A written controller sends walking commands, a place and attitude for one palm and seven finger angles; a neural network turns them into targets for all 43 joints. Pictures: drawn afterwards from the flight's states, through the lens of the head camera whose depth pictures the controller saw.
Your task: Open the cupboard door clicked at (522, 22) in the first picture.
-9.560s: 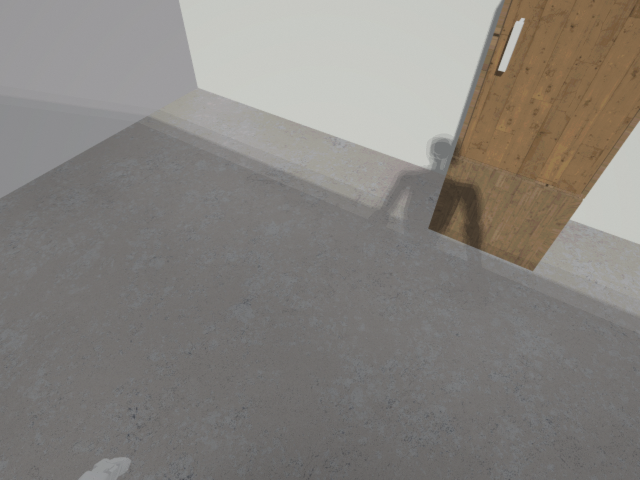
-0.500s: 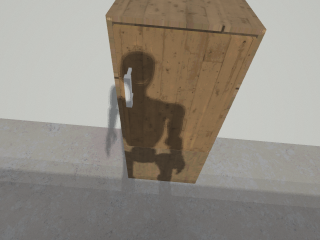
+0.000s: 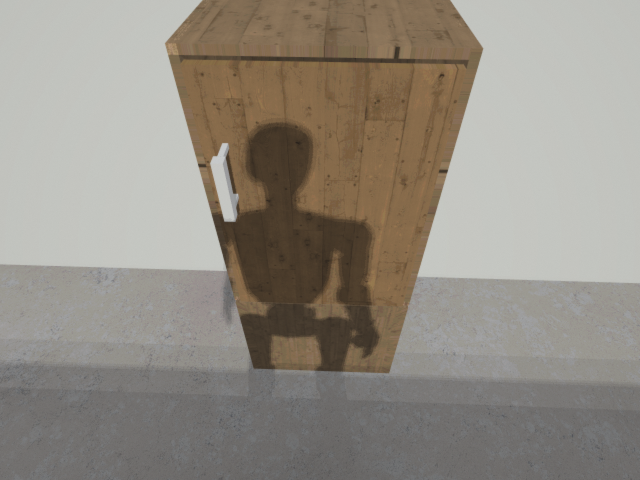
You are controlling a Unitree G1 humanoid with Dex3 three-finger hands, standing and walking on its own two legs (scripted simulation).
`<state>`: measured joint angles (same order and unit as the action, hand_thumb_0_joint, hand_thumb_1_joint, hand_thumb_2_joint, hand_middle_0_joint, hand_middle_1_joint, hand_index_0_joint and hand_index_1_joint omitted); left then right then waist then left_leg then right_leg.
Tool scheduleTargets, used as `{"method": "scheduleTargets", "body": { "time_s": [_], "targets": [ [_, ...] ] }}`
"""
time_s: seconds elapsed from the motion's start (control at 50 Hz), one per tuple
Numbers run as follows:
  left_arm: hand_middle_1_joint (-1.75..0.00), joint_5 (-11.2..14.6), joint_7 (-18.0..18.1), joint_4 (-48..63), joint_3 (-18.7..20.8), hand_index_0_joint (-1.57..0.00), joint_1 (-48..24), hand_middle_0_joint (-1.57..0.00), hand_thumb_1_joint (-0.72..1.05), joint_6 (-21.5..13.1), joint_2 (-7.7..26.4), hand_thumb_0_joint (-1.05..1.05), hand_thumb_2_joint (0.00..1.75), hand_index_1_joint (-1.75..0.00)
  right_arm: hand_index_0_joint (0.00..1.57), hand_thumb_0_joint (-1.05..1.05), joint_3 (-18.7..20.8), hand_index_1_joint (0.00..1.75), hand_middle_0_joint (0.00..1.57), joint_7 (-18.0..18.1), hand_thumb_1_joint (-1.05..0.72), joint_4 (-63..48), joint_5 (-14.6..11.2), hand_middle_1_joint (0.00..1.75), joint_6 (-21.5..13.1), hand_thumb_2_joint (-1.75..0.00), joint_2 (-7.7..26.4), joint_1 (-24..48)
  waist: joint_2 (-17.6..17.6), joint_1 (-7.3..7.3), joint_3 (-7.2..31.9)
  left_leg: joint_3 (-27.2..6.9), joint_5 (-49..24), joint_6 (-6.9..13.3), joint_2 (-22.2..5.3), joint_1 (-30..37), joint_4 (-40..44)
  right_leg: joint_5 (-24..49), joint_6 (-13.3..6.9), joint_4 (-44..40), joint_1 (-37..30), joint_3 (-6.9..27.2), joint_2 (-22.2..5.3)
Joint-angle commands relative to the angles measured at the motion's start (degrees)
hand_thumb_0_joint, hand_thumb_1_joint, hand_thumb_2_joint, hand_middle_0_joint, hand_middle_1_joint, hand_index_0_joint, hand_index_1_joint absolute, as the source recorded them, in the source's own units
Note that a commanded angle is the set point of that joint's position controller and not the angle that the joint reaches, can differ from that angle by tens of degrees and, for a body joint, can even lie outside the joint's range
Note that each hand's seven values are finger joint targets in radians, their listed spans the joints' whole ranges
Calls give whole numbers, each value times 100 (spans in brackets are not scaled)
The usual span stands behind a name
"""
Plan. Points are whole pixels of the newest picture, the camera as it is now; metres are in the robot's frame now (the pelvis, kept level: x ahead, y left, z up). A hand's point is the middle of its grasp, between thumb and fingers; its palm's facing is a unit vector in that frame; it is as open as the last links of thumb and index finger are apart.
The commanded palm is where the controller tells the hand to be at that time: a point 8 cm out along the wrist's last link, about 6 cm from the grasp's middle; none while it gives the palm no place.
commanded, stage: come to a stop and stand still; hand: left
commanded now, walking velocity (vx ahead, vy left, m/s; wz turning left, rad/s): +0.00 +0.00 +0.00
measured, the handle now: (227, 183) +0.57 +0.19 +0.06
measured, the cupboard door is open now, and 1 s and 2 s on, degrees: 0 0 0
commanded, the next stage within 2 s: look again from close up in 0.08 s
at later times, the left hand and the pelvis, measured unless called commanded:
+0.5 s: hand out of the picture -0.04 +0.19 -0.17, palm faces +0.04 -0.98 -0.19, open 7.4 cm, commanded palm none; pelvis -0.03 +0.01 +0.01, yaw +0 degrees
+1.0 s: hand out of the picture -0.04 +0.19 -0.17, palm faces +0.04 -0.98 -0.17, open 7.4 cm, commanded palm none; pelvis -0.01 +0.02 +0.00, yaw +0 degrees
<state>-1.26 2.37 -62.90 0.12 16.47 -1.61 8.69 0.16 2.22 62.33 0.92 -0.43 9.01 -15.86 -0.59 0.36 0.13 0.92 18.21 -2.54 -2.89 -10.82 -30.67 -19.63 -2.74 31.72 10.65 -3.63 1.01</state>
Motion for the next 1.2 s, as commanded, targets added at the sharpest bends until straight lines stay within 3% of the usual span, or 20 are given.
{"method": "scheduleTargets", "body": {
  "time_s": [0.0, 0.1, 0.16, 0.22, 0.46, 0.62, 0.76, 0.84, 0.9, 0.96, 1.02, 1.06, 1.08, 1.1, 1.14, 1.18],
  "targets": [
    [-30, 36, 3, 240, 141, -20, 362, -20, 90, -41, 738, 0, 90, -30, 20, 0, 64, 30, 20, -19, -90, -186, -5, 30, -78, -90, 394, -327, 194, 26, -348, -70, -1075, 285, -195, -167, 424, 1872, -36, -845, 144, 748, -762],
    [-30, 44, -18, 277, 148, -20, 346, -20, 90, -35, 759, 0, 90, -30, 20, 0, 48, 30, 20, -30, -90, -175, 1, 30, -85, -90, 438, -297, 174, 2, -395, -115, -970, 290, -175, -184, 560, 1415, -39, -1028, 160, 767, -768],
    [-30, 50, -23, 286, 151, -20, 333, -20, 90, -33, 763, 0, 90, -30, 20, 0, 40, 30, 20, -29, -90, -141, -4, 30, -106, -90, 483, -296, -41, -20, -346, -169, -1077, 307, -221, -174, 646, 1405, -27, -1003, 92, 719, -729],
    [-30, 48, -29, 276, 142, -20, 353, -20, 90, -16, 743, 0, 90, -30, 20, 0, 32, 30, 20, -33, -90, -110, -10, 30, -98, -90, 443, -289, 41, -46, -520, -179, -857, 313, -226, -259, 770, 1010, -16, -1130, 160, 695, -720],
    [-30, 57, -44, 235, 128, -20, 390, -20, 90, 3, 682, 0, 90, -30, 20, 0, 26, 30, 20, -54, -90, -3, -5, 30, -99, -90, 483, -400, 60, -44, -516, -291, -543, 341, -210, -391, 951, 286, -2, -1249, 249, 729, -693],
    [-30, 48, -44, 171, 111, -20, 458, -20, 90, 17, 630, 0, 90, -30, 20, 0, 22, 30, 20, -53, -90, 41, -9, 30, -98, -90, 419, -448, 60, -68, -606, -356, -371, 367, -224, -510, 1071, 213, 18, -1231, 267, 683, -686],
    [-30, 45, -43, 160, 111, -20, 472, -20, 90, 3, 620, 0, 90, -30, 20, 0, 40, 30, 20, -47, -90, 33, -8, 30, -141, -90, 507, -415, -104, -78, -385, -396, -647, 395, -277, -424, 1069, 639, 34, -1052, 140, 626, -683],
    [-30, -8, -87, 114, 123, -20, 639, -20, 90, 77, 462, 0, 90, -30, 20, 0, 71, 30, 20, -70, -90, 70, 41, 30, -70, -90, 466, -575, -57, -60, -595, -595, 1100, 508, -369, -683, 1292, -715, 15, -831, 409, 508, -528],
    [-30, -41, -132, 163, 155, -20, 738, -20, 90, 86, 398, 0, 90, -30, 20, 0, 139, 30, 20, -76, -90, -6, 64, 30, -55, -90, 564, -558, -321, -72, -850, -842, 1705, 642, -535, -927, 1486, -830, -1, -558, 598, 384, -400],
    [-30, -60, -169, 190, 186, -20, 879, -20, 90, 63, 354, 0, 90, -30, 20, 0, 180, 30, 20, -66, -90, -76, 57, 30, -78, -90, 551, -583, -199, -105, -979, -893, 1566, 733, -623, -1064, 1370, -595, -42, -448, 591, 394, -395],
    [-30, -34, -160, 139, 207, -20, 1078, -20, 90, 1, 366, 0, 90, -30, 20, 0, 151, 30, 20, -51, -90, -126, 37, 30, -135, -90, 371, -578, 28, -152, -854, -556, 624, 667, -406, -1033, 810, -219, -132, -673, 365, 698, -563],
    [-30, -9, -105, 48, 228, -20, 1224, -20, 90, -44, 470, 0, 90, -30, 20, 0, 71, 30, 20, -32, -90, -145, 17, 30, -172, -90, 172, -527, 550, -172, -621, 54, -426, 462, -47, -1055, 22, 1055, -222, -869, -67, 1074, -917],
    [-30, 9, -74, -20, 244, -20, 1328, -20, 90, -74, 540, 0, 90, -30, 20, 0, 43, 30, 20, -21, -90, -149, 11, 30, -176, -90, 65, -509, 805, -157, -461, 238, -458, 361, 56, -1031, -268, 2139, -281, -927, -267, 1234, -1146],
    [-30, 29, -44, -30, 226, -20, 1282, -20, 90, -99, 563, 0, 90, -30, 20, 0, 27, 30, 20, -10, -90, -123, -6, 30, -162, -90, 21, -544, 809, -90, -348, 250, -413, 297, 26, -883, -277, 3230, -320, -858, -344, 1206, -1286],
    [-30, 40, 2, 33, 183, -20, 1063, -20, 90, -121, 557, 0, 90, -30, 20, 0, 34, 30, 20, 31, -90, -33, -54, 30, -158, -90, 101, -645, 446, 15, -191, 83, -1429, 272, -111, -357, 147, 4957, -144, -427, -331, 795, -1075],
    [-30, 61, 41, 174, 230, -20, 924, -20, 90, -95, 678, 0, 90, -30, 20, 0, 109, 30, 20, 84, -90, -41, -84, 30, -148, -90, 330, -613, 73, -20, 28, 59, -2830, 295, -243, -2, 137, 5133, 13, -147, -350, 609, -930]
  ]
}}
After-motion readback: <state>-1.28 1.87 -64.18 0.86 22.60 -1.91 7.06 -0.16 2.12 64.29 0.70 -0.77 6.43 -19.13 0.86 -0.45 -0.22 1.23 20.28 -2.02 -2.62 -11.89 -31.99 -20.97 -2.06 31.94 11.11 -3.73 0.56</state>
